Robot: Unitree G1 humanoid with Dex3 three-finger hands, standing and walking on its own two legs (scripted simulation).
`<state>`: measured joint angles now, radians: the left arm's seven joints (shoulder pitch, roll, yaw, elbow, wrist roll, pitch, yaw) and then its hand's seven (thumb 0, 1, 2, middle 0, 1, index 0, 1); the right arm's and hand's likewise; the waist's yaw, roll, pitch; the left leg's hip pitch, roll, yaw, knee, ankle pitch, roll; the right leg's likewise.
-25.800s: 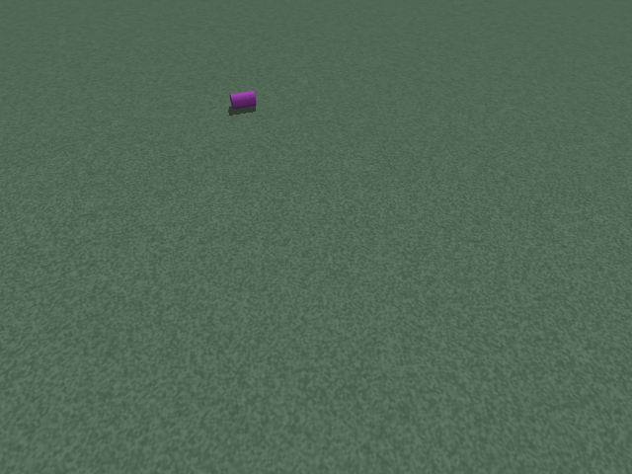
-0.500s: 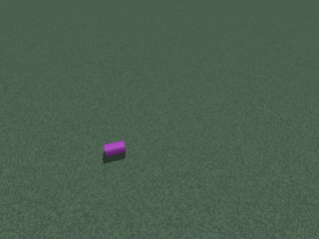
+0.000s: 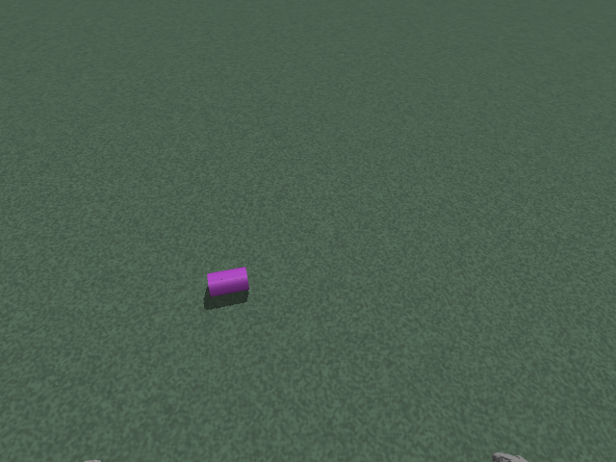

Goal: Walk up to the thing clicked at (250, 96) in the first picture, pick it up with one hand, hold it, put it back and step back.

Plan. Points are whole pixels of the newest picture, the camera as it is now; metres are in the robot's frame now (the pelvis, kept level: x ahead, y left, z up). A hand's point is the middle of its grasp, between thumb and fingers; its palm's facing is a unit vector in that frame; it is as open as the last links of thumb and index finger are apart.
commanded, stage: stand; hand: left
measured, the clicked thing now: (228, 281) +0.81 +0.30 -0.72
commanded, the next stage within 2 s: walk up in 0.98 s
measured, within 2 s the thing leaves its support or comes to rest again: neither
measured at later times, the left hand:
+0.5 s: hand out of the picture +0.05 +0.24 -0.14, palm faces -0.03 -0.94 -0.33, open 7.3 cm
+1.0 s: hand out of the picture +0.05 +0.25 -0.14, palm faces -0.04 -0.94 -0.33, open 7.3 cm
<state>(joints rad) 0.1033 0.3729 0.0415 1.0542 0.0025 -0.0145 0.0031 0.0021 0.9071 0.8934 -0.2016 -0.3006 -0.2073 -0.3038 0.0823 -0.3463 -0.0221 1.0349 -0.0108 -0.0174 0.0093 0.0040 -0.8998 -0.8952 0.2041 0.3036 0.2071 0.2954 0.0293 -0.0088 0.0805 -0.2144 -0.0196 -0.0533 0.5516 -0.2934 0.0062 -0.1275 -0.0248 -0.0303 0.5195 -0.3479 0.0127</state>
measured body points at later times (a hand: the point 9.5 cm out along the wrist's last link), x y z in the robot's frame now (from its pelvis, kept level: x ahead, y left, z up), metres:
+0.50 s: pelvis -0.03 -0.01 +0.02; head -0.02 +0.00 +0.46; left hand +0.06 +0.29 -0.12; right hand +0.04 -0.31 -0.12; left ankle +0.00 +0.12 -0.73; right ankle -0.04 -0.13 -0.73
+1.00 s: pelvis -0.03 +0.00 +0.01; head -0.01 +0.00 +0.46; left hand +0.06 +0.29 -0.12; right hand +0.04 -0.30 -0.12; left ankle +0.00 +0.12 -0.73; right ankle -0.04 -0.13 -0.73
